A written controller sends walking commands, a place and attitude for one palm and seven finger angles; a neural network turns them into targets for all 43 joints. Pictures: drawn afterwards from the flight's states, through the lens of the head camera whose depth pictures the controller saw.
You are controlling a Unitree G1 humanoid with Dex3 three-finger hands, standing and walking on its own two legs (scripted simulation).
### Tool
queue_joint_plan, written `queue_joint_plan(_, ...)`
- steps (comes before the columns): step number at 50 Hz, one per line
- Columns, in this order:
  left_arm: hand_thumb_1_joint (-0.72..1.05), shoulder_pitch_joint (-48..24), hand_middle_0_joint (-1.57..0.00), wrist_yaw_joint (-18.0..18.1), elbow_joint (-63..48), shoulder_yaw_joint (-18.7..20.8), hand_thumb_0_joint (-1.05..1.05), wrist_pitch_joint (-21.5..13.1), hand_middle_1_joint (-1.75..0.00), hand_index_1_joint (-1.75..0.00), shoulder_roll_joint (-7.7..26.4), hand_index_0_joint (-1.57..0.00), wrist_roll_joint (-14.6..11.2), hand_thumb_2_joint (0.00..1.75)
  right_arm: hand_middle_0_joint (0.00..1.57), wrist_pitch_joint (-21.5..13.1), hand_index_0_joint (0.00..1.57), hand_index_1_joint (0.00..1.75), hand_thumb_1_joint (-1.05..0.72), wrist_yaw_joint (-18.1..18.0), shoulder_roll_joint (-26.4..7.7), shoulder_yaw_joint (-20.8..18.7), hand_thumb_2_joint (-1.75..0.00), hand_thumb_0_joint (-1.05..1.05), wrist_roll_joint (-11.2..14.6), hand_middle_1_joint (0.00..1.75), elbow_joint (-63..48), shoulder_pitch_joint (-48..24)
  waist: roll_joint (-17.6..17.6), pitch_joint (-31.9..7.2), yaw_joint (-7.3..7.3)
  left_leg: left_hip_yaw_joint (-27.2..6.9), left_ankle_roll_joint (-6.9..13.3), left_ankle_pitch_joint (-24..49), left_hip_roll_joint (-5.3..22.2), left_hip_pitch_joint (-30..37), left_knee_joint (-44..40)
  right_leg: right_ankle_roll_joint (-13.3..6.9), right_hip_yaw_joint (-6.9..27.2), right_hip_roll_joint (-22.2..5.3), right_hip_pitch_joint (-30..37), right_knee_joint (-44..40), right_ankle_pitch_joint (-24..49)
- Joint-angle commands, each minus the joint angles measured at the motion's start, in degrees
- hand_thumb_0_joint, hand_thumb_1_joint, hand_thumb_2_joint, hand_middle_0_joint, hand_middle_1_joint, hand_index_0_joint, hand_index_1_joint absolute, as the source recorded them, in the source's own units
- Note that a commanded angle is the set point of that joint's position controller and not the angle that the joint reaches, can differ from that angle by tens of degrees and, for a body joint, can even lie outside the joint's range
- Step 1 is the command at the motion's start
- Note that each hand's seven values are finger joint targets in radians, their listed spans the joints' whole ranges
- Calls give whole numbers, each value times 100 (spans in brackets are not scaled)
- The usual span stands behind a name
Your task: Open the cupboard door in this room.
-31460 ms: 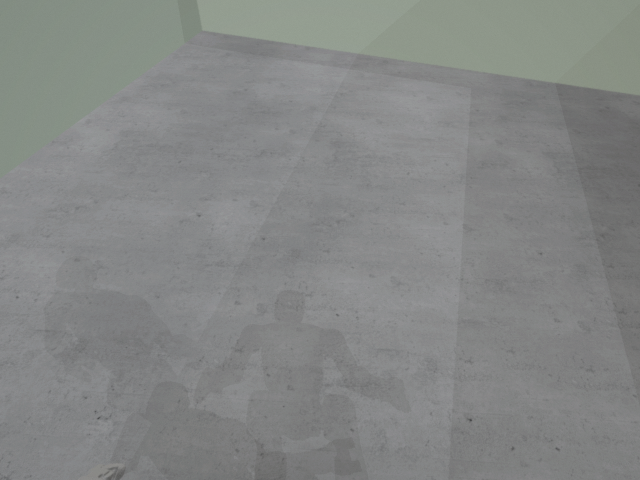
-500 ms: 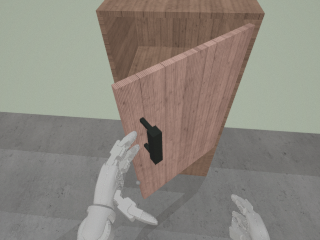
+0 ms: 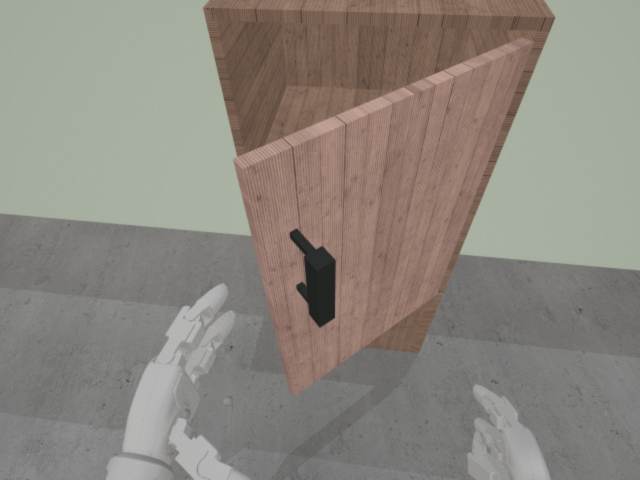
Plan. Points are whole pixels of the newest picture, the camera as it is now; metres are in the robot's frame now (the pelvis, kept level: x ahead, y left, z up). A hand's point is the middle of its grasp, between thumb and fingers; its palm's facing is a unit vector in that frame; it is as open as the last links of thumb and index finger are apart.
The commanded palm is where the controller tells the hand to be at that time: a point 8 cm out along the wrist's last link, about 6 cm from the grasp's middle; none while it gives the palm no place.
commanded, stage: draw the hand back to the body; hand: left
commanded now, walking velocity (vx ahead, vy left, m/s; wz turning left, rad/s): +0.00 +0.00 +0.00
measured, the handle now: (310, 278) +0.34 +0.03 +0.09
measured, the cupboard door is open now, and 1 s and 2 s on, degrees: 43 43 43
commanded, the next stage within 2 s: step back with the hand held close in 1.64 s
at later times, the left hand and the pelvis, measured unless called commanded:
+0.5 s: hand (168, 394) +0.18 +0.15 +0.13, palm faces -0.07 -0.99 -0.09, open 16.3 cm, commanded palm +0.15 +0.21 +0.14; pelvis +0.00 +0.01 +0.01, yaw +0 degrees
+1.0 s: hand (43, 352) +0.20 +0.24 +0.18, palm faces +0.31 -0.88 -0.37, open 12.3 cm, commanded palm +0.15 +0.29 +0.20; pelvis +0.01 +0.02 +0.05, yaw -1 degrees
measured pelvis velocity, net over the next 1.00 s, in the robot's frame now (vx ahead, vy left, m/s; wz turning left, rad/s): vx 0.01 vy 0.02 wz -0.01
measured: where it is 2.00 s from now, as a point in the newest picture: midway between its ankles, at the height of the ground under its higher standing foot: outside the picture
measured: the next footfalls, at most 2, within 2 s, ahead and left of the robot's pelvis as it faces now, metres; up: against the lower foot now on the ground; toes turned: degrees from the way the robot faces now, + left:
none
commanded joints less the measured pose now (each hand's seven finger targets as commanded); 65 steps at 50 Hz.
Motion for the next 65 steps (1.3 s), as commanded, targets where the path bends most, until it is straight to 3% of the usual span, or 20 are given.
queue_joint_plan(1,-50,-313,-15,-58,-1498,-64,0,-449,-30,-30,106,-15,-88,30,20,-414,20,30,-90,-53,-526,-241,-90,0,18,30,-1018,-373,-299,-622,-139,-121,100,1260,-128,139,-625,170,330,-32,544,-833,1361)
queue_joint_plan(3,-50,-322,-15,2,-1489,-93,0,-424,-30,-30,127,-15,-20,30,20,-439,20,30,-90,-56,-534,-243,-90,0,15,30,-1039,-380,-323,-629,-120,-134,109,1218,-124,111,-616,157,318,-30,499,-798,1246)
queue_joint_plan(7,-50,-310,-15,174,-1735,354,0,-257,-30,-30,545,-15,43,30,20,-398,20,30,-90,-91,-514,-226,-90,0,48,30,-1066,-413,-245,-770,32,-112,123,1190,-119,204,-753,125,332,-16,727,-867,1130)
queue_joint_plan(8,-50,-307,-15,195,-1789,325,0,-198,-30,-30,467,-15,18,30,20,-401,20,30,-90,-99,-497,-203,-90,0,57,30,-1084,-439,-168,-774,24,-108,123,1225,-121,265,-801,129,319,-23,771,-887,1199)
queue_joint_plan(11,-50,-295,-15,171,-1769,477,0,6,-30,-30,481,-15,-135,30,20,-416,20,30,-90,-136,-494,-163,-90,0,96,30,-1045,-473,-383,-592,22,-107,121,1140,-105,290,-917,164,308,-7,858,-1073,1135)
queue_joint_plan(13,-50,-190,-15,91,-1683,608,0,121,-30,-30,554,-15,-211,30,20,-431,20,30,-90,-163,-508,-142,-90,0,103,30,-1004,-532,-453,-509,43,-100,124,1150,-94,304,-979,173,326,-11,965,-1168,1128)
queue_joint_plan(15,-50,-309,-15,-25,-1830,637,0,190,-30,-30,603,-15,-280,30,20,-477,20,30,-90,-186,-527,-126,-90,0,121,30,-976,-544,-241,-437,20,-95,122,1148,-94,428,-1043,180,303,-15,952,-1233,1141)
queue_joint_plan(17,-50,-233,-15,-116,-1783,802,0,262,-30,-30,722,-15,-354,30,20,-521,20,30,-90,-209,-552,-126,-90,0,123,30,-913,-560,-417,-444,44,-121,134,1233,-79,504,-1087,178,303,-6,1070,-1300,1204)
queue_joint_plan(23,-50,-414,-15,-356,-1926,1218,0,411,-30,-30,953,-15,-606,30,20,-653,20,30,-90,-273,-566,-86,-90,0,157,30,-808,-661,-122,-224,88,-134,124,1191,-82,721,-1280,181,278,-21,1171,-1522,1127)
queue_joint_plan(28,-32,-370,-16,-577,-1946,1534,0,503,-30,-30,1097,-16,-816,37,20,-770,20,30,-90,-315,-592,-79,-90,0,190,30,-673,-705,-103,-255,146,-165,113,1517,-74,996,-1439,175,177,-5,1437,-1592,1563)
queue_joint_plan(29,-29,-561,-16,226,-2503,1670,0,542,-30,-30,1873,-16,28,39,20,-677,20,30,-90,-460,-509,-130,-90,0,97,30,-661,-683,-102,-175,361,-83,123,1445,41,1022,-1706,118,486,-115,1580,-1931,1385)
queue_joint_plan(30,-26,-231,-16,567,-2281,1486,0,675,-30,-30,1385,-16,103,40,20,-653,20,30,-90,-503,-406,-86,-90,0,44,30,-607,-660,-89,81,237,-52,112,1300,0,1126,-1758,125,485,-144,1494,-2138,1157)
queue_joint_plan(31,-22,-130,-16,757,-2102,1339,0,746,-30,-30,1201,-16,217,42,20,-615,20,30,-90,-501,-402,-61,-90,0,27,30,-501,-643,-70,306,202,-56,109,1286,21,1200,-1832,132,419,-150,1501,-2217,1108)
queue_joint_plan(32,-18,-150,-16,887,-1990,1386,0,801,-30,-30,1249,-16,282,43,20,-574,20,30,-90,-508,-432,-78,-90,0,27,30,-434,-717,-344,377,215,-74,125,1332,46,1279,-1884,138,406,-131,1545,-2364,1095)
queue_joint_plan(36,-5,-449,-17,1160,-2080,1536,0,750,-30,-30,1413,-17,463,50,20,-535,20,30,-90,-531,-459,-52,-90,0,-29,30,-294,-843,25,305,196,-79,131,1408,42,1758,-2272,144,354,-152,1865,-2563,1144)
queue_joint_plan(42,17,-487,-17,1324,-1970,1965,0,706,-30,-30,1683,-17,506,58,20,-583,20,30,-90,-515,-489,-45,-90,0,-72,30,-27,-1090,82,296,309,-138,106,1873,83,2169,-2817,114,282,-133,2528,-2805,1608)
queue_joint_plan(44,23,-507,-18,1315,-1911,1984,0,715,-30,-30,1606,-18,494,62,20,-555,20,30,-90,-497,-488,-52,-90,0,-74,30,48,-1108,44,343,290,-130,93,2073,107,2309,-2942,130,273,-114,2628,-2864,1769)
queue_joint_plan(53,55,-769,-19,1334,-1808,2569,0,672,-30,-30,1866,-19,456,75,20,-486,20,30,-90,-418,-528,-110,-90,0,-100,30,248,-1255,4,432,352,-134,38,2533,164,2614,-3366,118,273,-79,3090,-3144,2111)
queue_joint_plan(62,87,-1066,-20,1364,-1742,3249,0,631,-30,-30,2270,-20,401,88,20,-404,20,30,-90,-367,-558,-177,-90,0,-88,30,393,-1317,295,370,415,-84,6,3004,164,2848,-3480,92,328,-68,3347,-3306,2476)
queue_joint_plan(65,90,-939,-20,1315,-1458,3029,0,667,-30,-30,1976,-20,368,90,20,-357,20,30,-90,-331,-551,-193,-90,0,-82,30,410,-1307,12,515,370,-46,37,3036,167,2866,-3496,135,309,-63,3272,-3359,2520)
